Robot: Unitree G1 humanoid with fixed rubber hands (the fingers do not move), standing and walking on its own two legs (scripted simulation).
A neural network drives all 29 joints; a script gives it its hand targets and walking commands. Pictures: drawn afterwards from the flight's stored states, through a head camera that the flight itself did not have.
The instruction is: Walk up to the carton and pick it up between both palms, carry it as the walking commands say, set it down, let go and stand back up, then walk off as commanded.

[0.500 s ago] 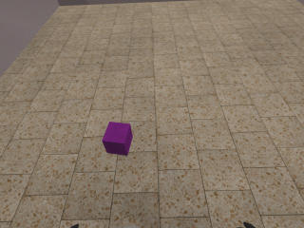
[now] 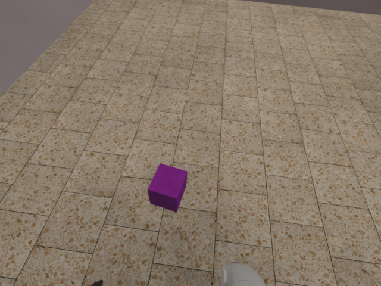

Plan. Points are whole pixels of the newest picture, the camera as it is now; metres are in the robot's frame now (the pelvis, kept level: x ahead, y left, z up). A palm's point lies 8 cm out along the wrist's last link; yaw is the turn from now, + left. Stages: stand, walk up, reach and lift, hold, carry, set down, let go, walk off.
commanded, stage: walk up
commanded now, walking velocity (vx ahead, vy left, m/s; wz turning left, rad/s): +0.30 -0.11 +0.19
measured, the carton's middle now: (168, 187) +0.68 +0.09 -0.70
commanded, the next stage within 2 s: none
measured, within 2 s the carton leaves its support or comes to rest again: neither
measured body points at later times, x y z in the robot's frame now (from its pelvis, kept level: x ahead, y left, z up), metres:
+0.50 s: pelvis +0.16 -0.05 +0.00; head +0.19 -0.09 +0.45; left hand +0.12 +0.19 -0.13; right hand +0.22 -0.29 -0.17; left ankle +0.16 +0.12 -0.68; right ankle +0.19 -0.15 -0.75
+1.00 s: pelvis +0.14 +0.05 +0.00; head +0.15 +0.09 +0.45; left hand +0.11 +0.28 -0.18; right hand +0.22 -0.17 -0.13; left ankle +0.16 +0.11 -0.75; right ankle +0.12 -0.11 -0.71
